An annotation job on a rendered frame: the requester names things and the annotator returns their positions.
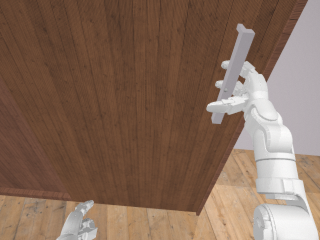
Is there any handle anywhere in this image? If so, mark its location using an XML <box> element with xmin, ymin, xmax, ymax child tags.
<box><xmin>211</xmin><ymin>23</ymin><xmax>255</xmax><ymax>124</ymax></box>

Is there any robot left hand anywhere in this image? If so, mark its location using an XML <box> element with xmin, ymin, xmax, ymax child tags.
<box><xmin>60</xmin><ymin>200</ymin><xmax>98</xmax><ymax>240</ymax></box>

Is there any robot right hand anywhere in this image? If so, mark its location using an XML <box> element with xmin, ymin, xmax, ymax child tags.
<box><xmin>206</xmin><ymin>60</ymin><xmax>269</xmax><ymax>115</ymax></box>

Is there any robot right forearm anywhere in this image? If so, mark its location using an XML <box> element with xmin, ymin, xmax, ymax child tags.
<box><xmin>243</xmin><ymin>98</ymin><xmax>319</xmax><ymax>240</ymax></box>

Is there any right robot upper arm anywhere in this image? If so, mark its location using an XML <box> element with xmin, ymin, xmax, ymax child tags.
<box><xmin>253</xmin><ymin>203</ymin><xmax>318</xmax><ymax>240</ymax></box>

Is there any wardrobe door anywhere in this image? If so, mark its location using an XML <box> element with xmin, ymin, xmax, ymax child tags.
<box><xmin>0</xmin><ymin>77</ymin><xmax>68</xmax><ymax>193</ymax></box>
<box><xmin>0</xmin><ymin>0</ymin><xmax>297</xmax><ymax>213</ymax></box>

